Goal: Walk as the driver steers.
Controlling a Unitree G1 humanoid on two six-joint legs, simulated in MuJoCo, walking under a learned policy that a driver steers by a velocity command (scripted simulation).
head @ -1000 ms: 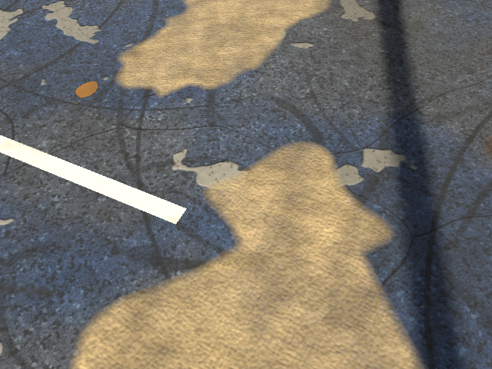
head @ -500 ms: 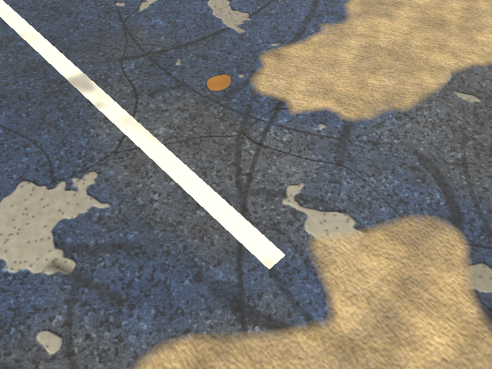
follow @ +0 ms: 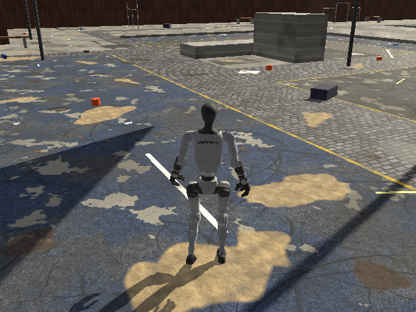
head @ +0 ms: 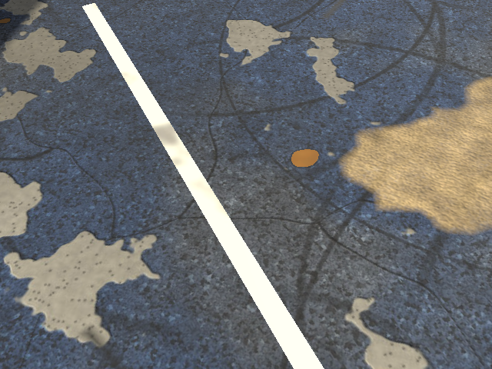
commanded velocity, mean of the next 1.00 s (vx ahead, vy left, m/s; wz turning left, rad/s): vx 0.50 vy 0.00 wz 0.51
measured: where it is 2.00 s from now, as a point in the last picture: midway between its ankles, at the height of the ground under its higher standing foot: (134, 219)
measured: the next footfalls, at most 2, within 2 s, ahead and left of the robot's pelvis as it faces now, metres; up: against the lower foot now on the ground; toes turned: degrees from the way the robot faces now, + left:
left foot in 0.40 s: +0.35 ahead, +0.18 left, +0.00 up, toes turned +17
right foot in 0.88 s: +0.68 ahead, +0.08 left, +0.00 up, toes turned +30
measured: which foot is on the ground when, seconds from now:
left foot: up 0.00-0.38, down 0.40-0.90, up 0.92-1.00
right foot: down 0.00-0.40, up 0.42-0.86, down 0.88-1.00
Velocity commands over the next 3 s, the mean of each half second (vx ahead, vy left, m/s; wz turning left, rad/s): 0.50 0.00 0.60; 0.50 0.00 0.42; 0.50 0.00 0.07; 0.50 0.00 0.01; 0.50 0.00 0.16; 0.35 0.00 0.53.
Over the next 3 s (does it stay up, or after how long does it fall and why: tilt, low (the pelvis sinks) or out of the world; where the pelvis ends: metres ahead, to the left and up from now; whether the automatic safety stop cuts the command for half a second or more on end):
stays up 1.45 0.73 -0.01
